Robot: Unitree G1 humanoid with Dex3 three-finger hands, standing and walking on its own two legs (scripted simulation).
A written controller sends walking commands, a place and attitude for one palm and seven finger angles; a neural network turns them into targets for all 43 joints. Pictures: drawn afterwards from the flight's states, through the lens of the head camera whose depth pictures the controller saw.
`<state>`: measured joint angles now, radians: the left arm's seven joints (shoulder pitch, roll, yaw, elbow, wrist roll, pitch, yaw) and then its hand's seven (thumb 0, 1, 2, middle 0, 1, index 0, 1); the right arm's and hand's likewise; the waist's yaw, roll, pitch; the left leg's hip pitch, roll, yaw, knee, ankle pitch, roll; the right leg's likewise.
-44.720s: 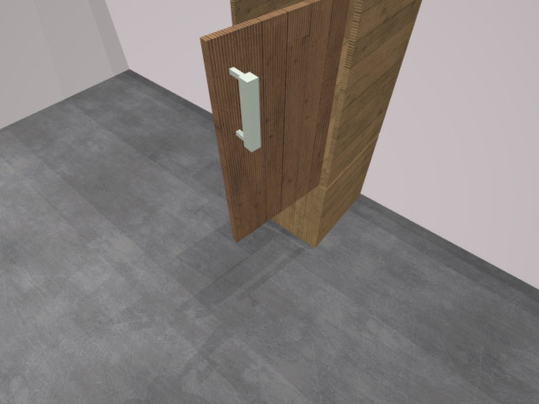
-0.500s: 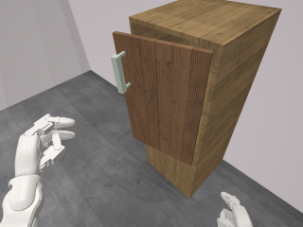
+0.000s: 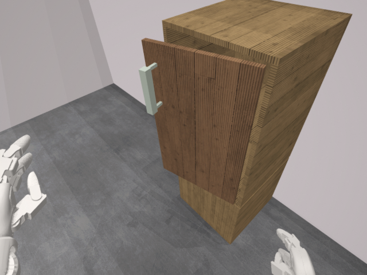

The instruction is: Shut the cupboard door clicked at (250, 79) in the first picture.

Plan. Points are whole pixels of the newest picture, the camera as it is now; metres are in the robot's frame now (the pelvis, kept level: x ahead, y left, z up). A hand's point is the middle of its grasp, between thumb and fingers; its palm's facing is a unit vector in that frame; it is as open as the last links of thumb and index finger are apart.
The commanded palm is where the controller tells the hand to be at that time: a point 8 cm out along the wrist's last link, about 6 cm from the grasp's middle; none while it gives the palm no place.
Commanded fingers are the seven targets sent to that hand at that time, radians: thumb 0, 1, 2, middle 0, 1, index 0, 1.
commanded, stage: draw the hand back to the body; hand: left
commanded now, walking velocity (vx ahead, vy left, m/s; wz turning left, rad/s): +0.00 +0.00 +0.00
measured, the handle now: (153, 89) +0.61 +0.18 +0.11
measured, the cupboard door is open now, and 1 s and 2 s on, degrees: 14 14 14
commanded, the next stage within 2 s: step back with the hand held close in 0.10 s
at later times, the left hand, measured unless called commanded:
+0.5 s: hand (41, 194) +0.19 +0.27 +0.16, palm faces +0.36 -0.78 -0.52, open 7.4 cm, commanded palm +0.13 +0.31 +0.17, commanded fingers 0.00 0.90 0.90 -0.20 -0.30 -0.20 -0.30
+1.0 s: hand out of the picture +0.08 +0.30 +0.16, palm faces +0.48 -0.74 -0.47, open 7.4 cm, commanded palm +0.02 +0.33 +0.17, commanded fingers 0.00 0.90 0.90 -0.20 -0.30 -0.20 -0.30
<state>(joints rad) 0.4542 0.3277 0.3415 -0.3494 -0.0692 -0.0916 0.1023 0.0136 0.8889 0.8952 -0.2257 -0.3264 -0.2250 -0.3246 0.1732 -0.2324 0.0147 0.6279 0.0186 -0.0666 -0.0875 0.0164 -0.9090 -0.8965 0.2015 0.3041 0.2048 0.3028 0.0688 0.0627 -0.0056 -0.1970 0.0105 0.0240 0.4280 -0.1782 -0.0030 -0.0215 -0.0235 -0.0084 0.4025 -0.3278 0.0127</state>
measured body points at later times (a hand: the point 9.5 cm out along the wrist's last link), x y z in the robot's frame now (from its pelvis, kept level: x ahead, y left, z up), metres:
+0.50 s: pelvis -0.01 +0.01 +0.00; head +0.00 -0.01 +0.44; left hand +0.17 +0.31 +0.18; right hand +0.17 -0.23 -0.10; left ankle +0.04 +0.12 -0.74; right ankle -0.07 -0.12 -0.74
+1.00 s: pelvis -0.10 +0.02 -0.01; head -0.10 +0.03 +0.44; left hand +0.04 +0.34 +0.19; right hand +0.07 -0.21 -0.10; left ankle +0.03 +0.13 -0.73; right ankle -0.07 -0.12 -0.74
